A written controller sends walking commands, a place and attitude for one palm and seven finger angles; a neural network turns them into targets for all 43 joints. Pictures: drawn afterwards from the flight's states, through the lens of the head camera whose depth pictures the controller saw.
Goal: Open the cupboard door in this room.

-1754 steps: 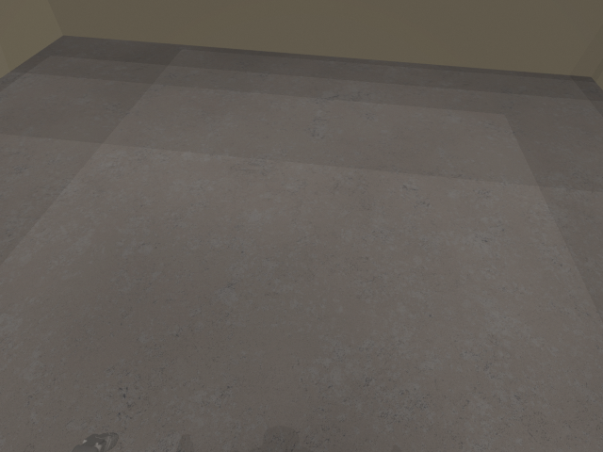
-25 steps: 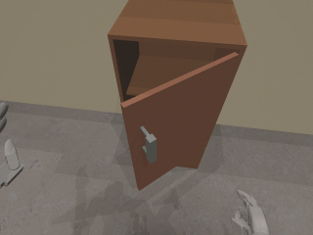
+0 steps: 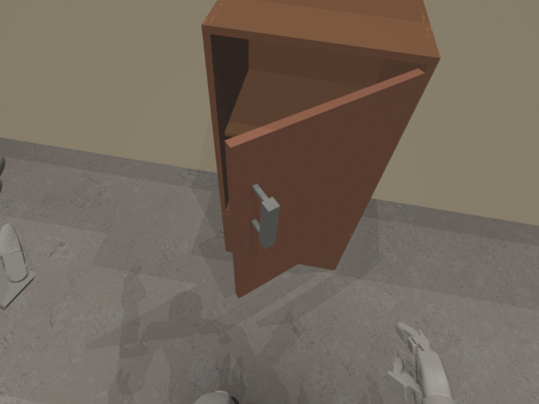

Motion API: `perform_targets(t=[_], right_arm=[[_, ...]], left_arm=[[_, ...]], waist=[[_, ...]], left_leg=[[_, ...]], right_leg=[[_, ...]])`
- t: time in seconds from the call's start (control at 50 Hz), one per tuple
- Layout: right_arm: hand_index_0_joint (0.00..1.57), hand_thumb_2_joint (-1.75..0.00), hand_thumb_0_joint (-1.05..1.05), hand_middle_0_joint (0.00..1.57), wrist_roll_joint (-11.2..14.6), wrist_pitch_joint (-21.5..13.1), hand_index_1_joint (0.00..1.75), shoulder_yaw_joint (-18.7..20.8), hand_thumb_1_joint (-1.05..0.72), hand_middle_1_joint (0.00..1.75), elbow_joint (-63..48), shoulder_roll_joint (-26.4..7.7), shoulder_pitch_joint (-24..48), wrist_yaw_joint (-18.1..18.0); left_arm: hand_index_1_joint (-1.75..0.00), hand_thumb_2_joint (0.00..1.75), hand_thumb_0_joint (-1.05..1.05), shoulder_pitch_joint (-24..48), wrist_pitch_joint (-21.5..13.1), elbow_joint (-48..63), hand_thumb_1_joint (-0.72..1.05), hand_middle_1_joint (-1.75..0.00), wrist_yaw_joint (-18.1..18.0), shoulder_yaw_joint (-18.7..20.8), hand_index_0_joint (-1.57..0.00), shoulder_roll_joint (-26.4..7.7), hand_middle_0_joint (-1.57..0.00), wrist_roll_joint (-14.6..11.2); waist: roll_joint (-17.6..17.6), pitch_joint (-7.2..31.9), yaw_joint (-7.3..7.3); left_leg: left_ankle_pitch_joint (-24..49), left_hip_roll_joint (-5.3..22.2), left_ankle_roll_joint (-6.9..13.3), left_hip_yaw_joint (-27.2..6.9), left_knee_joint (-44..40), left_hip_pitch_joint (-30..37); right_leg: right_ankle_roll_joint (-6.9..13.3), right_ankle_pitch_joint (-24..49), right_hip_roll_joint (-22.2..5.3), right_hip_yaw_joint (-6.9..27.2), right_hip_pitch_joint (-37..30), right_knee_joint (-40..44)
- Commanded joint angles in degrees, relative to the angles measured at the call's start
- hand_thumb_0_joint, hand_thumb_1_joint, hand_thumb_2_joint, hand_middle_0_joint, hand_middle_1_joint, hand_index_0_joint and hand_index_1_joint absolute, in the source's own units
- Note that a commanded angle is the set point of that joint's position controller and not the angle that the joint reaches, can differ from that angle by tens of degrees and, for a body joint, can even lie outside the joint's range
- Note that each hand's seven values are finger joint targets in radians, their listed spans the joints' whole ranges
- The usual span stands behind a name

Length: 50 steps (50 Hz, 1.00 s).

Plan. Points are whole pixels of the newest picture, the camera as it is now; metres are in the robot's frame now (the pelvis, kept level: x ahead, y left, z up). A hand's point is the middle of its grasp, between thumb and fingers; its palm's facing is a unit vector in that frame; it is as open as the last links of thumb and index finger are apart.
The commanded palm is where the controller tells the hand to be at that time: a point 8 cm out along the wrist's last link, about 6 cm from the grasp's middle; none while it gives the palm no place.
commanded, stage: step back with the hand held close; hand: left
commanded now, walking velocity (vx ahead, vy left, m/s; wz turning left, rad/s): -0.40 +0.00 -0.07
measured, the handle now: (262, 216) +0.43 +0.05 -0.03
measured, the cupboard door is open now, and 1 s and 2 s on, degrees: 42 42 42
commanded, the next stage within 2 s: stop stepping back and stand still in 0.42 s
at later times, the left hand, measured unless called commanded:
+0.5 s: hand out of the picture +0.12 +0.27 +0.17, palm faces +0.39 -0.82 -0.42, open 7.4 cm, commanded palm +0.06 +0.30 +0.19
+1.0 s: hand out of the picture +0.08 +0.28 +0.16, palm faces +0.41 -0.83 -0.37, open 7.4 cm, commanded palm +0.02 +0.31 +0.19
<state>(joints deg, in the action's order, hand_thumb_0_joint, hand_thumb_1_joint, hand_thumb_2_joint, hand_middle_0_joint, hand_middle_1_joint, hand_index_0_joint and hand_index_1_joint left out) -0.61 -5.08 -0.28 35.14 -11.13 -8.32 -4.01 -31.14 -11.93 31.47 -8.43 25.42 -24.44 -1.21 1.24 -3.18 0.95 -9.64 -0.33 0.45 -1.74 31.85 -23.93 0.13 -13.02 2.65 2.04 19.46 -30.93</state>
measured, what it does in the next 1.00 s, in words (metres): walks backwards: right foot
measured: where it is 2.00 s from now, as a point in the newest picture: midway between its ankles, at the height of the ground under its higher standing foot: outside the picture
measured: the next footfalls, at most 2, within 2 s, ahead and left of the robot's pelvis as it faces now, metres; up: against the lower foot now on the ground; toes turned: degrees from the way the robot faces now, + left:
right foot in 0.52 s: -0.16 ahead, -0.07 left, +0.00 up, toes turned -4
left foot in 1.24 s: -0.06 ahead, +0.13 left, +0.00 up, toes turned -5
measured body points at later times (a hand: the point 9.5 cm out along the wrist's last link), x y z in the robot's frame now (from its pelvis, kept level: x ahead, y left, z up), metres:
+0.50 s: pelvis -0.09 +0.01 +0.00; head -0.06 +0.04 +0.45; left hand +0.09 +0.31 +0.19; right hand +0.09 -0.21 -0.07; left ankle +0.05 +0.10 -0.73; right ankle -0.23 -0.11 -0.72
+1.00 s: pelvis -0.13 +0.02 -0.01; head -0.15 +0.05 +0.44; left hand +0.06 +0.32 +0.18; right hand -0.01 -0.24 -0.09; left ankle +0.02 +0.09 -0.73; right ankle -0.23 -0.11 -0.72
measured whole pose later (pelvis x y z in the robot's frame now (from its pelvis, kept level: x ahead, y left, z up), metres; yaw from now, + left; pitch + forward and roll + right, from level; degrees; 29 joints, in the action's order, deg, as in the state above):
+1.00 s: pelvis -0.13 +0.02 -0.01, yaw -3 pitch -3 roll -2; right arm -0.9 -9.3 0.5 41.3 -12.0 -14.8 -6.6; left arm -28.0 -10.8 25.5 -8.5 23.7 -23.1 -2.5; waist 1.6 -0.1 -0.7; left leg -3.2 -1.8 1.5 -1.3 30.6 -24.9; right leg 0.3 -30.1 1.4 0.7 4.7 -36.0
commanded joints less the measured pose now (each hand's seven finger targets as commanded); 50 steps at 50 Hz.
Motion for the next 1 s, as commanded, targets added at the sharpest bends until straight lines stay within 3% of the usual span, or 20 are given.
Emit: perform_targets(t=[0.0,0.08,0.12,0.16,0.2,0.22,0.26,0.42,0.48,0.5,0.52,0.54,0.6,0.66,0.72,0.78,0.82,0.88,0.94,0.98], right_arm=[[0.20,-0.90,0.00,0.20,0.3,-2.0,0.30,4.1,-0.90,0.30,-9.1,-8.0,4.2,-0.9],[0.20,-0.90,0.00,0.20,0.9,-0.4,0.30,4.3,-0.90,0.30,-8.7,-6.9,4.1,-0.9],[0.20,-0.90,0.00,0.20,0.9,0.0,0.30,3.9,-0.90,0.30,-8.8,-6.8,4.2,-1.2],[0.20,-0.90,0.00,0.20,0.7,-0.2,0.30,3.9,-0.90,0.30,-9.6,-8.4,4.7,-2.1],[0.20,-0.90,0.00,0.20,-0.1,-2.0,0.30,4.4,-0.90,0.30,-10.9,-10.7,6.9,-2.4],[0.20,-0.90,0.00,0.20,-0.8,-2.5,0.30,4.6,-0.90,0.30,-10.5,-9.0,5.5,-2.3],[0.20,-0.90,0.00,0.20,-0.4,-4.1,0.30,4.9,-0.90,0.30,-8.7,-8.3,4.6,-1.2],[0.20,-0.90,0.00,0.20,-1.6,-4.6,0.30,3.1,-0.90,0.30,-4.0,-7.6,2.0,0.3],[0.20,-0.90,0.00,0.20,-1.2,-2.7,0.30,2.3,-0.90,0.30,-4.4,-6.1,3.0,0.3],[0.20,-0.90,0.00,0.20,-2.0,-3.0,0.30,1.5,-0.90,0.30,-4.2,-5.4,3.6,0.0],[0.20,-0.90,0.00,0.20,-2.2,-3.4,0.30,1.0,-0.90,0.30,-5.1,-5.2,4.1,-0.3],[0.20,-0.90,0.00,0.20,-0.1,-3.6,0.30,2.5,-0.90,0.30,-5.8,-6.1,3.3,-0.7],[0.20,-0.90,0.00,0.20,0.5,-2.9,0.30,1.6,-0.90,0.30,-7.7,-6.7,5.2,-1.7],[0.20,-0.90,0.00,0.20,-0.4,-3.1,0.30,1.5,-0.90,0.30,-7.8,-7.8,4.5,-2.2],[0.20,-0.90,0.00,0.20,-0.8,-4.3,0.30,1.9,-0.90,0.30,-7.6,-8.2,3.4,-2.5],[0.20,-0.90,0.00,0.20,-0.5,-5.3,0.30,2.8,-0.90,0.30,-5.9,-8.1,1.2,-2.4],[0.20,-0.90,0.00,0.20,-0.5,-6.1,0.30,2.8,-0.90,0.30,-4.4,-8.4,1.0,-2.6],[0.20,-0.90,0.00,0.20,0.0,-7.6,0.30,2.9,-0.90,0.30,-3.7,-9.2,0.6,-3.2],[0.20,-0.90,0.00,0.20,-0.6,-8.9,0.30,2.4,-0.90,0.30,-5.0,-8.9,1.3,-3.1],[0.20,-0.90,0.00,0.20,-1.2,-8.8,0.30,2.2,-0.90,0.30,-5.6,-6.9,1.0,-2.2]], left_arm=[[-0.30,0.90,0.00,-1.0,-3.5,11.5,0.90,-0.30,-0.7,7.4,-0.20,-11.7,-0.20,-0.7],[-0.30,0.90,0.00,-0.3,-3.9,10.7,0.90,-0.30,-1.2,8.7,-0.20,-12.6,-0.20,-1.0],[-0.30,0.90,0.00,-0.6,-3.9,11.8,0.90,-0.30,-1.5,8.9,-0.20,-12.6,-0.20,-1.0],[-0.30,0.90,0.00,-0.4,-4.4,11.6,0.90,-0.30,-1.5,8.7,-0.20,-12.0,-0.20,-1.0],[-0.30,0.90,0.00,-0.3,-5.3,12.3,0.90,-0.30,-0.8,9.3,-0.20,-10.9,-0.20,0.4],[-0.30,0.90,0.00,1.3,-4.9,13.5,0.90,-0.30,-0.8,9.8,-0.20,-11.4,-0.20,0.7],[-0.30,0.90,0.00,0.5,-4.2,12.6,0.90,-0.30,-1.1,8.3,-0.20,-10.3,-0.20,0.2],[-0.30,0.90,0.00,4.9,-3.1,14.4,0.90,-0.30,-1.0,3.3,-0.20,-9.6,-0.20,-1.5],[-0.30,0.90,0.00,5.8,-5.2,14.3,0.90,-0.30,-0.3,7.0,-0.20,-14.6,-0.20,-2.5],[-0.30,0.90,0.00,4.8,-6.1,15.2,0.90,-0.30,-0.6,8.9,-0.20,-16.4,-0.20,-2.5],[-0.30,0.90,0.00,4.3,-6.0,13.2,0.90,-0.30,-0.6,9.3,-0.20,-16.3,-0.20,-1.7],[-0.30,0.90,0.00,1.9,-4.4,10.6,0.90,-0.30,0.1,6.8,-0.20,-12.5,-0.20,-2.6],[-0.30,0.90,0.00,-5.8,-1.4,6.9,0.90,-0.30,0.3,9.5,-0.20,-12.7,-0.20,-3.5],[-0.30,0.90,0.00,-5.2,-2.4,6.9,0.90,-0.30,-0.1,9.6,-0.20,-12.7,-0.20,-3.7],[-0.30,0.90,0.00,-1.8,-3.4,8.7,0.90,-0.30,-0.4,9.1,-0.20,-12.9,-0.20,-3.1],[-0.30,0.90,0.00,-1.2,-3.6,9.1,0.90,-0.30,-0.7,7.2,-0.20,-11.9,-0.20,-2.9],[-0.30,0.90,0.00,2.8,-2.8,8.3,0.90,-0.30,-0.9,4.6,-0.20,-10.0,-0.20,-2.3],[-0.30,0.90,0.00,8.3,-3.0,7.4,0.90,-0.30,-0.8,3.8,-0.20,-10.1,-0.20,-1.4],[-0.30,0.90,0.00,9.3,-3.9,10.4,0.90,-0.30,-1.3,6.3,-0.20,-11.2,-0.20,-0.8],[-0.30,0.90,0.00,4.3,-3.8,10.8,0.90,-0.30,-1.6,8.6,-0.20,-13.0,-0.20,-0.8]], waist=[[-2.2,14.7,-1.39],[5.8,8.9,-1.66],[2.7,8.4,-1.92],[-7.4,7.3,-1.78],[-24.6,9.1,-1.06],[-19.4,9.4,-1.14],[-8.2,11.4,-0.32],[-15.2,15.5,-0.61],[-1.3,14.6,-1.14],[-0.7,15.8,-1.01],[0.1,14.4,-1.08],[9.3,13.9,-2.01],[-2.8,8.1,-2.22],[-12.1,2.6,-2.10],[-9.4,3.7,-1.92],[1.3,6.4,-2.30],[1.4,3.6,-2.78],[-8.5,0.4,-3.38],[-23.2,2.4,-1.30],[-17.7,7.6,0.38]], left_leg=[[6.6,2.6,0.4,-0.9,-1.3,9.2],[-8.7,-1.9,-1.2,2.3,11.8,12.4],[-6.9,-0.5,-1.0,0.7,4.2,13.6],[-9.3,5.2,1.2,-6.9,-9.2,7.0],[-37.7,18.1,7.5,-23.7,-31.7,-20.0],[-32.2,19.7,9.3,-25.3,-30.9,-18.8],[-17.2,17.1,9.6,-17.8,-21.9,-3.4],[0.8,11.6,0.9,-8.1,-21.4,17.0],[3.7,5.7,-1.9,-1.1,0.2,22.8],[1.3,4.0,-2.8,0.4,5.2,22.6],[-0.3,2.5,-3.1,3.8,5.0,21.6],[1.8,-0.2,-2.4,3.0,7.0,20.1],[4.5,1.5,-1.2,1.2,-0.8,19.8],[-13.7,4.2,-1.9,-5.8,-12.3,14.0],[-16.1,3.2,-2.6,-5.0,-14.4,11.0],[-2.9,0.3,-2.1,0.6,5.6,21.4],[-3.2,0.8,-1.8,0.0,8.4,21.0],[-5.6,2.8,-1.6,-4.3,-2.6,20.3],[-35.3,9.1,-4.2,-21.0,-31.8,5.3],[-29.7,9.6,-2.8,-16.3,-30.4,2.5]], right_leg=[[1.5,18.9,-7.5,5.5,-3.4,6.4],[5.4,-6.2,-14.0,9.7,13.0,18.6],[4.4,-2.9,-12.2,5.9,12.5,14.9],[0.3,-4.7,-3.9,1.3,6.9,5.8],[-1.7,-7.1,5.8,-1.6,-18.7,-22.7],[-1.1,-9.4,4.9,1.2,-15.7,-31.1],[-0.6,-13.0,2.9,2.5,-4.2,-30.7],[2.6,-14.4,1.0,-3.0,-5.4,5.7],[7.4,0.9,-12.7,9.0,5.5,19.2],[8.0,7.7,-16.9,8.4,7.4,18.3],[6.0,12.4,-15.3,3.9,6.3,15.5],[4.5,14.7,-12.2,0.0,4.6,12.9],[2.1,1.1,-7.6,-3.3,6.4,10.7],[2.6,-21.8,-1.8,-5.5,6.3,12.3],[3.3,-22.6,-1.1,-5.4,0.7,12.8],[6.3,-22.2,-9.5,1.3,11.0,19.0],[6.7,-19.9,-10.9,0.9,13.3,18.1],[2.8,-16.6,-5.3,-4.2,10.4,9.3],[1.1,-20.9,4.4,-6.0,-6.2,-8.6],[2.4,-19.7,3.8,-5.2,-13.5,-8.2]])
